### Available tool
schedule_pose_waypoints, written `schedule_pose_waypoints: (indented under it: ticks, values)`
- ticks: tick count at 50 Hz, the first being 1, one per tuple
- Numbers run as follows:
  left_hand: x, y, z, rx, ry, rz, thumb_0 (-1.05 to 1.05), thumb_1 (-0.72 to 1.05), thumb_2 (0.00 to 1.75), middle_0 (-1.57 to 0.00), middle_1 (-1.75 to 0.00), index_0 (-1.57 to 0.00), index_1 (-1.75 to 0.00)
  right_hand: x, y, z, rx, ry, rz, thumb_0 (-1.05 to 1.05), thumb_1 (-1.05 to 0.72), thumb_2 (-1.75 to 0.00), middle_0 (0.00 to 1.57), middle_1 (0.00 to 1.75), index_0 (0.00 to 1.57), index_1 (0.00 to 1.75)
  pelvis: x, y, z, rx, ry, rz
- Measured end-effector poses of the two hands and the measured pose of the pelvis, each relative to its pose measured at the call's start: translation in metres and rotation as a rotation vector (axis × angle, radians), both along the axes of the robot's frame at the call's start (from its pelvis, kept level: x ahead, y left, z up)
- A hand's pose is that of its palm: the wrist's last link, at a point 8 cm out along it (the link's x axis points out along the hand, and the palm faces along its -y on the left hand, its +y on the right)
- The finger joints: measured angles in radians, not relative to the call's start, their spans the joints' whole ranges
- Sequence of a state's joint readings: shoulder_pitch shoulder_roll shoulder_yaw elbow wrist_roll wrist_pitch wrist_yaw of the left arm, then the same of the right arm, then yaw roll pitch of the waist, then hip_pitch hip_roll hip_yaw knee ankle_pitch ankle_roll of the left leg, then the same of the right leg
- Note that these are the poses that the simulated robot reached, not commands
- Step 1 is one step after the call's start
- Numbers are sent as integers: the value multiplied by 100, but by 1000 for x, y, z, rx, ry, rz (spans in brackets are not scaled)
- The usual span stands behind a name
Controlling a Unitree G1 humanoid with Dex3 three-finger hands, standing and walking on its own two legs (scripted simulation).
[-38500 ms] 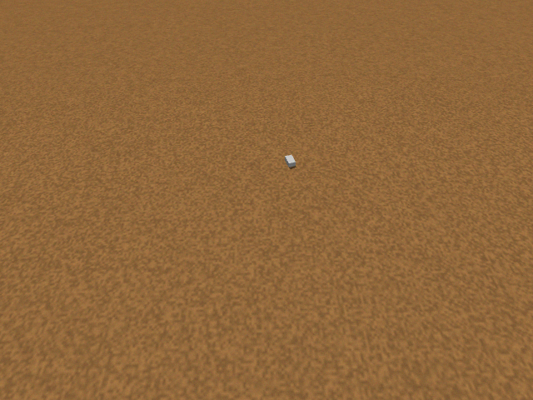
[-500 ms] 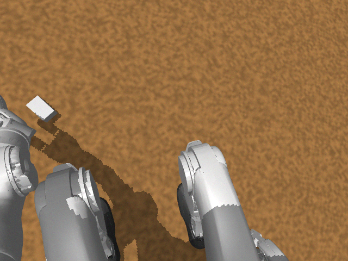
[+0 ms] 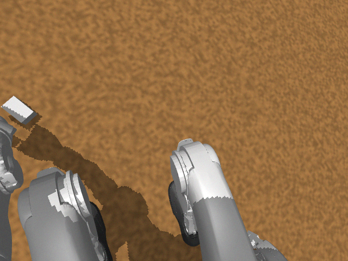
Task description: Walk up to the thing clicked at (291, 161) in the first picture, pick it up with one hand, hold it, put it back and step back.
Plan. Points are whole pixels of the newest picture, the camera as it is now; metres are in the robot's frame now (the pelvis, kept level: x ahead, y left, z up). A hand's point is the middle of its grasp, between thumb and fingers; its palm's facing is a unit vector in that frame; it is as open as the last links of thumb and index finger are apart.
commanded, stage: rise first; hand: left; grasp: from above
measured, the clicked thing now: (19, 110) +0.48 +0.32 -0.30
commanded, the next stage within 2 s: approach in 1.48 s
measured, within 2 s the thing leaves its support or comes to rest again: neither
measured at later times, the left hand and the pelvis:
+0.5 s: hand out of the picture +0.45 +0.35 -0.19, palm faces -0.23 -0.36 -0.90, open 12.6 cm; pelvis +0.00 +0.00 +0.00, yaw -2 degrees
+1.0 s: hand out of the picture +0.44 +0.35 -0.18, palm faces -0.24 -0.34 -0.91, open 12.0 cm; pelvis +0.00 +0.00 +0.00, yaw -1 degrees
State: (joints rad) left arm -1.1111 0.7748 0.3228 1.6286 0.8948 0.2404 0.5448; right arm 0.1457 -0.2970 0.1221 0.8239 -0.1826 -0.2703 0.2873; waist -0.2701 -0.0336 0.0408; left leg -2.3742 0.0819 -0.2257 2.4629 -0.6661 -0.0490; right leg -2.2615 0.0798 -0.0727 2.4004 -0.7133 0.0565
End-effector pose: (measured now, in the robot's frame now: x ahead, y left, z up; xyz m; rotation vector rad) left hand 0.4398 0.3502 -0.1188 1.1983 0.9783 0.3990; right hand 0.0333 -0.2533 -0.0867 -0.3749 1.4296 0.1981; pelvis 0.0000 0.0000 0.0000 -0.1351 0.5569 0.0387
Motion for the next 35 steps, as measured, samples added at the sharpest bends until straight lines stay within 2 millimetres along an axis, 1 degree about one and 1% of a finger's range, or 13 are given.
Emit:
schedule_pose_waypoints:
  ticks: [13,28,35]
  values:
    - [7,-2,-2,1,3,0,0,-36,84,-33,-83,-30,-84,-6,2,2,7,1,11,1,-91,-90,19,30,20,30,-1,0,-2,-9,-12,-8]
    - [6,1,-12,1,6,3,0,-28,76,-40,-76,-38,-77,-12,5,11,-1,0,28,1,-91,-90,19,30,20,30,-3,2,-2,-24,-27,-14]
    - [5,4,-12,0,-3,12,0,-24,72,-43,-74,-41,-74,-11,8,13,9,0,34,1,-91,-90,19,30,20,30,-2,3,0,-27,-27,-13]
